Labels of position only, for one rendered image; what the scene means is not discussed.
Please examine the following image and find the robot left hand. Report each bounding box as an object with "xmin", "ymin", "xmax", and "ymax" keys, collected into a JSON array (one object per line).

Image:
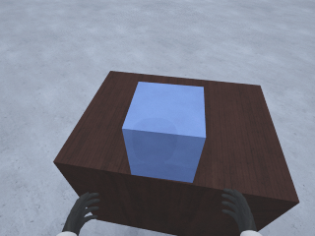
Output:
[{"xmin": 62, "ymin": 192, "xmax": 100, "ymax": 236}]

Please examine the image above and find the pedestal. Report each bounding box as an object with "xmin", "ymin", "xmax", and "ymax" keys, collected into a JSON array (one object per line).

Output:
[{"xmin": 53, "ymin": 71, "xmax": 300, "ymax": 236}]

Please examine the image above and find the carton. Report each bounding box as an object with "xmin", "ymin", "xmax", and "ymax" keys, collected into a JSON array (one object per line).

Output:
[{"xmin": 122, "ymin": 82, "xmax": 206, "ymax": 183}]

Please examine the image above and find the robot right hand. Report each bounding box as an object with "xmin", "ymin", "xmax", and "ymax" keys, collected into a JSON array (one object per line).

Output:
[{"xmin": 221, "ymin": 188, "xmax": 258, "ymax": 234}]

